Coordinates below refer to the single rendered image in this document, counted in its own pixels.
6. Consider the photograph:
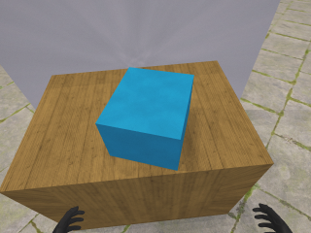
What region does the robot left hand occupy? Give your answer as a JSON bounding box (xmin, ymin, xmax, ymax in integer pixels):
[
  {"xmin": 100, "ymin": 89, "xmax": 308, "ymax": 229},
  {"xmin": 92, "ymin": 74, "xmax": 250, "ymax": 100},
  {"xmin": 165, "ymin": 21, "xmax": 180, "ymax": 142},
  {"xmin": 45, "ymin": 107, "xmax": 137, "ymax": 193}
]
[{"xmin": 52, "ymin": 206, "xmax": 85, "ymax": 233}]

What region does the robot right hand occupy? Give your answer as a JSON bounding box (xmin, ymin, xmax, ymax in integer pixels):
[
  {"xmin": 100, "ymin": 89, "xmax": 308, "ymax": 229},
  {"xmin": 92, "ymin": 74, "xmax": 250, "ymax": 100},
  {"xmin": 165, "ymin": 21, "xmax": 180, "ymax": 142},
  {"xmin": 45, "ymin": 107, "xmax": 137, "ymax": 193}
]
[{"xmin": 253, "ymin": 203, "xmax": 293, "ymax": 233}]

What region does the carton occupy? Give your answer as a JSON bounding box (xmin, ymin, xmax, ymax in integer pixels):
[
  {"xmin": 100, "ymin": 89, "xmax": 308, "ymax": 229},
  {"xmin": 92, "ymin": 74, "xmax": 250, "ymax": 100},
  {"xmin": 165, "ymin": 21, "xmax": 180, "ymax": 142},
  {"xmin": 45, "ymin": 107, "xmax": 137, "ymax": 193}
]
[{"xmin": 95, "ymin": 67, "xmax": 194, "ymax": 171}]

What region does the pedestal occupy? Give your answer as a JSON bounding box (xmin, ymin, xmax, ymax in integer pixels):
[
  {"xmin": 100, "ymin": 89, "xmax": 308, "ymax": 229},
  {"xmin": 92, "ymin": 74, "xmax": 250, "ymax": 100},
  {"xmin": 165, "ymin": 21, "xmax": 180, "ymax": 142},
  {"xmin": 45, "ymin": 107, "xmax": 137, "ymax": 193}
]
[{"xmin": 0, "ymin": 60, "xmax": 274, "ymax": 231}]

